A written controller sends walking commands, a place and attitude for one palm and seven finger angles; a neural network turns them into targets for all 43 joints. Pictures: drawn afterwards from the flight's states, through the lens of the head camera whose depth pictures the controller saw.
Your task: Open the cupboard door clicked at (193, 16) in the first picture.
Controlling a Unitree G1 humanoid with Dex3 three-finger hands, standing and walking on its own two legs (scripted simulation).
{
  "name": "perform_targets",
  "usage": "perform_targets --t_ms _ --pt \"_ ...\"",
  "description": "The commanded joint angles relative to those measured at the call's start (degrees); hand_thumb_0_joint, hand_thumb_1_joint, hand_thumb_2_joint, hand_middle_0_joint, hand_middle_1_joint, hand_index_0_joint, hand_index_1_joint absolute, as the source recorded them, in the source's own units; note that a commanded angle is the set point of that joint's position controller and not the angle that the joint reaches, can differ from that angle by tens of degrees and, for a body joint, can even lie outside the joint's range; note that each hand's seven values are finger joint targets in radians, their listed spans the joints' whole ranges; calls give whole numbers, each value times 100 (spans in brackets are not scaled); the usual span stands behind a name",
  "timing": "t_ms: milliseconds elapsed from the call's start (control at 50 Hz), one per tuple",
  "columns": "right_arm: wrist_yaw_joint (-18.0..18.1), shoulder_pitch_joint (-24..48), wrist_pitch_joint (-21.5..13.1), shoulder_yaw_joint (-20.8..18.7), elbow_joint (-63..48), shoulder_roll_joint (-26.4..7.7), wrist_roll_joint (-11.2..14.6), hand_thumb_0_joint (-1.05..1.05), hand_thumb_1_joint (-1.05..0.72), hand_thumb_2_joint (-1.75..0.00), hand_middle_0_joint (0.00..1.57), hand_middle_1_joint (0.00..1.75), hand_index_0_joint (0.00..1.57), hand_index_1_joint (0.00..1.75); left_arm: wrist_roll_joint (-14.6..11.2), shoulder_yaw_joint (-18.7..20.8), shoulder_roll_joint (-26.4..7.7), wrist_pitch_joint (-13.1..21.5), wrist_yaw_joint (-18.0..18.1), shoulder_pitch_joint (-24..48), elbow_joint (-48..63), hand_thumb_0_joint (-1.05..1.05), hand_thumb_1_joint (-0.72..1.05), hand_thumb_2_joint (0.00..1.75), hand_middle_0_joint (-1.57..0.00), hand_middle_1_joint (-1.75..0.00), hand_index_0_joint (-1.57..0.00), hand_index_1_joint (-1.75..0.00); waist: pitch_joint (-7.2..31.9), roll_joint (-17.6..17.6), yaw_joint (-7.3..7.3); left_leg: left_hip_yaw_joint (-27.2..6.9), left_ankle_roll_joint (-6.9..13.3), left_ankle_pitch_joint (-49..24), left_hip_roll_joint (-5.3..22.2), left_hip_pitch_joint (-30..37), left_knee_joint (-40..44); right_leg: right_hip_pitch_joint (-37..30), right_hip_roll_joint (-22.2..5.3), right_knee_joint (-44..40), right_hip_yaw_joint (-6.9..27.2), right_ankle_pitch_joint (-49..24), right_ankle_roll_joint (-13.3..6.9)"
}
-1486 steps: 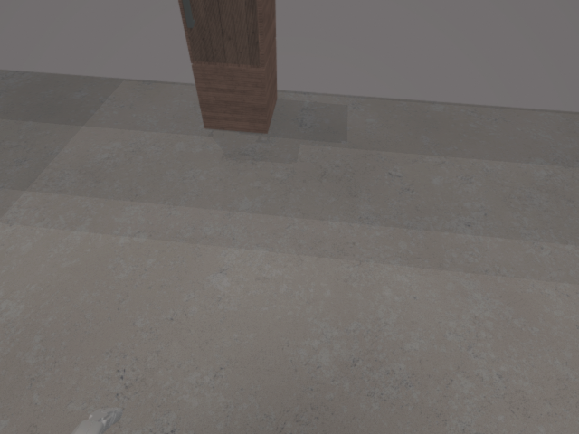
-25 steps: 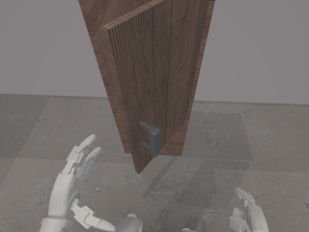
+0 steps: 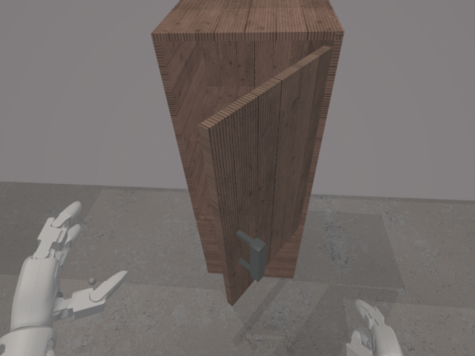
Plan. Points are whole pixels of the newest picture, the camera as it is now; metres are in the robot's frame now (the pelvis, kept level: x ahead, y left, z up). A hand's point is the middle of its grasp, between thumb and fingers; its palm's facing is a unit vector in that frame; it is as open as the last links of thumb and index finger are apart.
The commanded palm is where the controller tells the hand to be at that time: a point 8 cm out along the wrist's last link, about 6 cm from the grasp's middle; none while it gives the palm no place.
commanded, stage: draw the hand back to the body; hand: left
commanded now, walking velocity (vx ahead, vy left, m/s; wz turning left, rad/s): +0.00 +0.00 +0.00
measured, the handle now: (249, 255) +0.36 +0.02 -0.08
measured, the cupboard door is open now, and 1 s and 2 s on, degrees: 55 55 55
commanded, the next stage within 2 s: step back with the hand held close in 0.60 s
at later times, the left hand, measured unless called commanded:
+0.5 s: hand (55, 266) +0.19 +0.25 +0.15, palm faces +0.42 -0.82 -0.40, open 7.5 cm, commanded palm +0.14 +0.29 +0.18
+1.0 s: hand (57, 259) +0.19 +0.24 +0.17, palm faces +0.34 -0.79 -0.51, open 7.4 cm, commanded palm +0.13 +0.29 +0.19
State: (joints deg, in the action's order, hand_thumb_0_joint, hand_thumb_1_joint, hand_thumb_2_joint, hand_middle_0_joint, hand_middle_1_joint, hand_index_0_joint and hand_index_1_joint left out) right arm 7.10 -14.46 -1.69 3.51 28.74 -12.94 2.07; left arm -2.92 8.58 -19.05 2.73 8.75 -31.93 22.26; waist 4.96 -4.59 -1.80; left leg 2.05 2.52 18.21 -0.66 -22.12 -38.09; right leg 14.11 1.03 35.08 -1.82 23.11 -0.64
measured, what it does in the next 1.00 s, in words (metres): stands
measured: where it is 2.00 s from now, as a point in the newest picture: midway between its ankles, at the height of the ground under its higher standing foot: outside the picture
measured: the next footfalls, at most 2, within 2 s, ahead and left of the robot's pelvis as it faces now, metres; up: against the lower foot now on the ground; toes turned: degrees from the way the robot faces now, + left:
left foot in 1.82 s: -0.02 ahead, +0.10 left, +0.00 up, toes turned +3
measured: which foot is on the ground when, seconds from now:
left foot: down 0.00-1.00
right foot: down 0.00-1.00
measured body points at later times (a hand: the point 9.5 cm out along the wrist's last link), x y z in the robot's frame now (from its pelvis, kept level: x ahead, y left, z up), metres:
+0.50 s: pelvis +0.00 -0.01 +0.02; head -0.01 -0.03 +0.47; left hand +0.16 +0.29 +0.17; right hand +0.18 -0.23 -0.07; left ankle +0.02 +0.09 -0.72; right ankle -0.05 -0.11 -0.72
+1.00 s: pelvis -0.01 -0.01 +0.02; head +0.01 -0.04 +0.47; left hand +0.17 +0.28 +0.19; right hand +0.17 -0.26 -0.08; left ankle +0.02 +0.09 -0.72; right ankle -0.05 -0.11 -0.72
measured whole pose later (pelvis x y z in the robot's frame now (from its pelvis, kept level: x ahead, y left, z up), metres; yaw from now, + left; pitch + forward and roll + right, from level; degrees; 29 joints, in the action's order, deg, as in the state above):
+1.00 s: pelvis -0.01 -0.01 +0.02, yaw -1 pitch +1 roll -1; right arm 5.4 -8.8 1.5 -0.6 33.0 -14.9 1.3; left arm -4.0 20.3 -22.3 7.7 6.6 -31.7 23.0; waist -0.9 -5.3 -0.3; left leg 2.8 1.8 10.2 0.1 -15.1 -24.4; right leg 7.7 2.0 21.5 -0.8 14.6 -1.1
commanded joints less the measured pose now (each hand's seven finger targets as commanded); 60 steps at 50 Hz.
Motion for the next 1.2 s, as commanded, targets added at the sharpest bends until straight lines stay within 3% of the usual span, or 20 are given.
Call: perform_targets --t_ms 0,60,140,200,240,280,400,460,520,580,640,680,700,720,740,820,860,940,1000,1180 --pt "-30 718 -436 -271 -754 -590 -44 0 -90 -90 20 30 20 30 -8 991 -933 403 43 257 1195 0 55 75 -19 -30 -19 -30 214 119 -40 -380 -143 -1629 275 1304 877 273 -52 -844 -45 -1670 -24" --pt "-64 821 -459 -304 -633 -615 -58 0 -90 -90 20 30 20 30 -42 1381 -1152 430 43 369 1148 0 65 80 -19 -30 -19 -30 121 269 -86 -349 -151 -1713 269 1379 1052 13 -44 -1046 -52 -1778 -27" --pt "-103 862 -525 -325 -517 -604 -60 0 -90 -90 20 30 20 30 -64 1700 -1311 529 49 717 1430 0 80 86 -20 -30 -20 -30 166 -59 -81 -340 -175 -1878 285 1672 1224 -122 -42 -1214 -32 -1809 -22" --pt "-109 925 -554 -344 -421 -613 -72 0 -90 -90 20 30 20 30 -99 1963 -1444 549 64 880 1342 0 90 90 -20 -30 -20 -30 30 -46 -91 -305 -167 -1671 268 1696 1346 -202 -38 -1375 -26 -1760 -24" --pt "-151 931 -550 -370 -354 -627 -74 0 -90 -90 20 30 20 30 -115 1612 -986 517 -15 642 917 0 90 90 -20 -30 -20 -30 -220 123 -43 -295 -164 -1586 282 1716 1433 -140 -19 -1448 -40 -1686 -1" --pt "-194 933 -521 -408 -340 -669 -75 0 -90 -90 20 30 20 30 -137 1431 -791 475 -69 530 664 0 90 90 -20 -30 -20 -30 -332 306 -32 -291 -149 -1502 295 1720 1508 -183 -27 -1527 -37 -1645 8" --pt "-177 1047 -529 -447 -342 -667 -124 0 -90 -90 20 30 20 30 -95 1719 -1212 564 -55 827 1117 0 90 90 -20 -30 -20 -30 115 315 -123 -199 -90 -1528 217 1876 1571 -518 -53 -1635 31 -1812 2" --pt "-162 1099 -599 -421 -314 -631 -126 0 -90 -90 20 30 20 30 -51 1858 -1457 608 -18 973 1564 0 90 90 -20 -30 -20 -30 250 -160 -143 -148 -98 -1728 164 1964 1506 -662 -83 -1676 67 -2033 -27" --pt "-163 1074 -655 -397 -250 -574 -122 0 -90 -90 20 30 20 30 -62 1754 -1274 582 -11 753 1440 0 90 90 -20 -30 -20 -30 -13 -301 -117 -149 -129 -1794 182 1990 1525 -512 -65 -1699 37 -2041 -21" --pt "-171 1071 -631 -416 -206 -590 -127 0 -90 -90 20 30 20 30 -98 1741 -1181 540 -27 640 1132 0 90 90 -20 -30 -20 -30 -286 -43 -106 -122 -127 -1671 178 1860 1567 -477 -57 -1771 40 -2007 -8" --pt "-177 1073 -565 -470 -199 -620 -125 0 -90 -90 20 30 20 30 -144 1718 -1089 531 -91 611 869 0 90 90 -20 -30 -20 -30 -273 373 -106 -82 -88 -1597 188 1922 1583 -438 -38 -1840 55 -1955 30" --pt "-186 1090 -539 -485 -210 -619 -115 0 -90 -90 20 30 20 30 -151 1642 -1021 529 -117 614 800 0 90 90 -20 -30 -20 -30 -279 281 -96 -56 -80 -1561 191 1932 1587 -457 -68 -1850 85 -1929 42" --pt "-190 1144 -567 -468 -249 -631 -116 0 -90 -90 20 30 20 30 -140 1729 -1253 607 -101 1153 1338 0 90 90 -20 -30 -20 -30 -123 234 -105 -89 -71 -1553 171 2003 1591 -476 -67 -1872 105 -1934 40" --pt "-165 1022 -442 -485 -338 -762 -80 0 -90 -90 20 30 20 30 -77 2321 -1813 791 -79 1257 1352 0 90 90 -20 -30 -20 -30 -495 264 138 -166 37 -1394 244 1789 1321 96 -298 -2113 441 -2119 99" --pt "-161 1061 -356 -494 -238 -743 -131 0 -90 -90 20 30 20 30 -51 2056 -1501 826 -129 855 1034 0 90 90 -20 -30 -20 -30 -351 309 149 -223 35 -1405 245 1768 1266 55 -386 -2082 428 -2204 101" --pt "-151 1084 -181 -526 -345 -733 -130 0 -90 -90 20 30 20 30 -52 1901 -1326 868 -143 423 1027 0 90 90 -20 -30 -20 -30 -56 156 152 -199 -1 -1979 302 1792 1316 -100 -382 -1832 342 -2678 135" --pt "-141 1100 -96 -552 -386 -749 -124 0 -90 -90 20 30 20 30 -63 1987 -1398 867 -120 257 1079 0 90 90 -20 -30 -20 -30 186 46 131 -180 -13 -2397 330 1788 1326 -274 -372 -1685 274 -2939 151" --pt "-127 1107 65 -593 -491 -729 -87 0 -90 -90 20 30 20 30 -113 2148 -1549 872 -80 82 1208 0 90 90 -20 -30 -20 -30 447 378 149 -155 -29 -2687 389 1806 1288 -307 -307 -1534 255 -3141 185" --pt "-109 1122 145 -604 -549 -704 -73 0 -90 -90 20 30 20 30 -148 2272 -1649 870 -42 -44 1268 0 90 90 -20 -30 -20 -30 545 371 139 -174 -41 -2841 409 1695 1295 -394 -286 -1403 230 -3212 177" --pt "-89 1075 146 -631 -576 -779 -67 0 -90 -90 20 30 20 30 -129 2158 -1630 896 34 -92 1442 0 90 90 -20 -30 -20 -30 336 122 195 -260 -42 -1838 440 1178 1494 -215 -179 -1445 261 -2330 195"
